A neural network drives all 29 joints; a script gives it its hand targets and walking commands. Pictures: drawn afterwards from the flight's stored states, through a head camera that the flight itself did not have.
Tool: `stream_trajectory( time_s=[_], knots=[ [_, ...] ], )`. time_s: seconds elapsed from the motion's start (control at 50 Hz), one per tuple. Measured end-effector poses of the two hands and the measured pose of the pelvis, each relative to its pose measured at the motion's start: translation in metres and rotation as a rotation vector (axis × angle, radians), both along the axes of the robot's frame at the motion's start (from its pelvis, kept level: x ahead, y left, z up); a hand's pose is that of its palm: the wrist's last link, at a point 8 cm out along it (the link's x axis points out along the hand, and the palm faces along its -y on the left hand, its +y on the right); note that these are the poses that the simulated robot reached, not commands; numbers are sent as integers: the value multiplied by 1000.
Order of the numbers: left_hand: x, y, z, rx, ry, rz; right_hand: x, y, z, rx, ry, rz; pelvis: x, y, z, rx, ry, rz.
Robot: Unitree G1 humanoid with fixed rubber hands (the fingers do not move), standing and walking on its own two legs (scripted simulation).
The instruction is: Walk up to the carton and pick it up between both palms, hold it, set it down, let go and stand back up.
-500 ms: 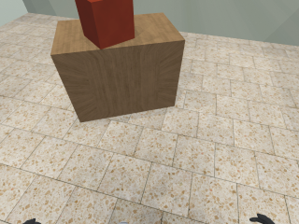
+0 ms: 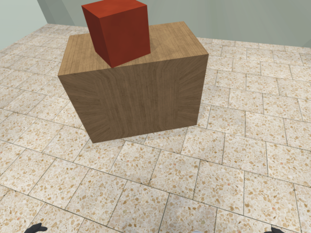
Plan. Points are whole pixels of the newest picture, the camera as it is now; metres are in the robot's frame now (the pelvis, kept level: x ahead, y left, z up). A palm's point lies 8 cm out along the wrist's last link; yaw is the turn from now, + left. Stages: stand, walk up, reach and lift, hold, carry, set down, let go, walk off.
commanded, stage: walk up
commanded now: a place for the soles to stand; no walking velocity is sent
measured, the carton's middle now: (118, 30) +1.15 +0.21 +0.04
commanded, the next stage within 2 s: none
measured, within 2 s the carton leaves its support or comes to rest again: neither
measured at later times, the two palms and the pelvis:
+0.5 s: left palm (17, 209) +0.22 +0.39 -0.05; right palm (261, 207) +0.21 -0.27 -0.07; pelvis +0.12 +0.05 +0.00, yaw +4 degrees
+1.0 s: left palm (22, 176) +0.33 +0.45 -0.08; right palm (220, 145) +0.41 -0.21 -0.07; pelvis +0.27 +0.10 -0.01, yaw +8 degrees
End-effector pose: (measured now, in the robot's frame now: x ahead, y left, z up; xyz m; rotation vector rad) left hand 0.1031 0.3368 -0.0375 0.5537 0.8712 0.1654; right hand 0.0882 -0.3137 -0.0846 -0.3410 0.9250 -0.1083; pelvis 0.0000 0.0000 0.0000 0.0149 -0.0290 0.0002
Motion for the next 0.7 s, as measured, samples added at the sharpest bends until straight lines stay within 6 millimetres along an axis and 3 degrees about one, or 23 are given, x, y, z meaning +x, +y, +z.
stream_trajectory(
  time_s=[0.18, 0.3, 0.36, 0.48, 0.58, 0.7],
  knots=[
    [22, 19, -1, -30, 18, 38, 52, 17, 21, -29, 1, 28, 41, 16, 11, -34, 7, 31],
    [63, 50, -22, -46, -13, 57, 71, 41, 10, -62, 20, 38, 72, 45, -7, -50, -18, 52],
    [85, 55, -20, -51, -28, 55, 80, 45, 12, -71, 38, 36, 85, 51, -5, -51, -27, 54],
    [110, 56, -14, -47, -1, 69, 114, 45, 17, -67, 45, 42, 118, 50, 2, -40, -20, 60],
    [127, 46, -18, -27, 35, 74, 146, 35, 4, -48, 60, 43, 149, 38, -4, -23, 11, 62],
    [125, 49, -21, -12, 102, 120, 209, 40, 6, -44, 23, 68, 187, 38, -3, -31, 20, 80]
  ],
)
